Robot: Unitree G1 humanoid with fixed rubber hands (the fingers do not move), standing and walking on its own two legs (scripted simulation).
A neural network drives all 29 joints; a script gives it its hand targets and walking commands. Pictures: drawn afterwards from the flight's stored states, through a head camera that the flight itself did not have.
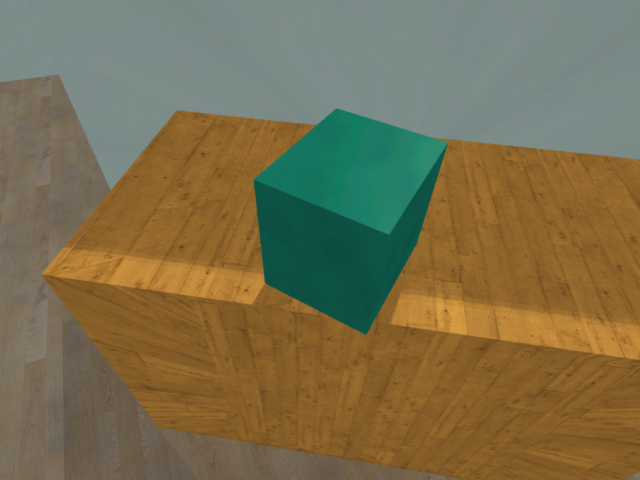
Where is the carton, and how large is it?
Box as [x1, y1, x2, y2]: [254, 108, 447, 334]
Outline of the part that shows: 336,108 254,179 265,283 365,334 416,243 447,142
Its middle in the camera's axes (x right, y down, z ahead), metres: +0.05 -0.03 +0.60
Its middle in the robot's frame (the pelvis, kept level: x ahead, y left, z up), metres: +0.49 -0.02 +0.06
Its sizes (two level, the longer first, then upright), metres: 0.220 0.184 0.214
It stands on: a pedestal, 0.72 m high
